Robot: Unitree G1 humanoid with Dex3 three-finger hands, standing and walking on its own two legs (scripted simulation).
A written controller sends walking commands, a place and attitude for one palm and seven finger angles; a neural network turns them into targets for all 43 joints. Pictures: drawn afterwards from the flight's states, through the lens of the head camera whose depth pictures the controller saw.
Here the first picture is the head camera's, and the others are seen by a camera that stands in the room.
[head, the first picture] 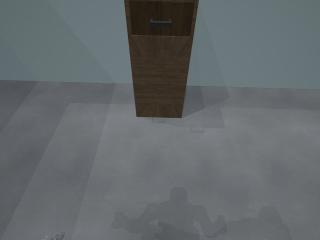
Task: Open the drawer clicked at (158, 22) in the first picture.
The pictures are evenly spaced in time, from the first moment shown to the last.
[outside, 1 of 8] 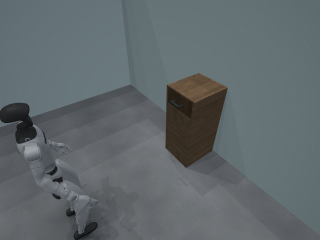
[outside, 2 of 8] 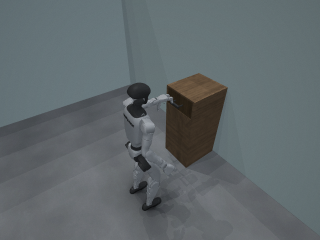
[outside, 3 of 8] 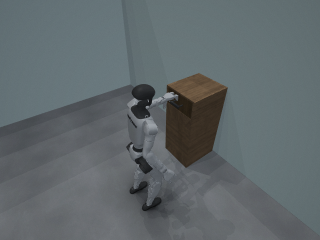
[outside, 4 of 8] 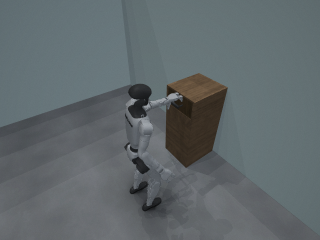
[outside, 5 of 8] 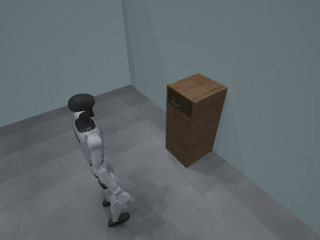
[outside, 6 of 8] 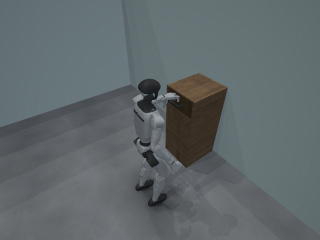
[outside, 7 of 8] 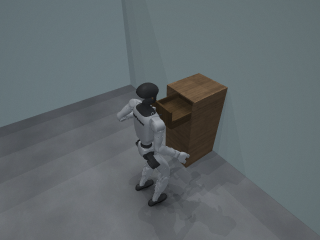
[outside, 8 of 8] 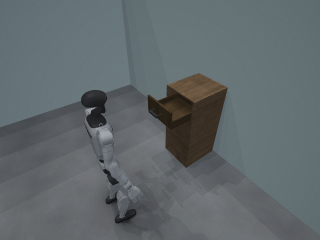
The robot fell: no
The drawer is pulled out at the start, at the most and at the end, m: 0.00 0.25 0.25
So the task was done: yes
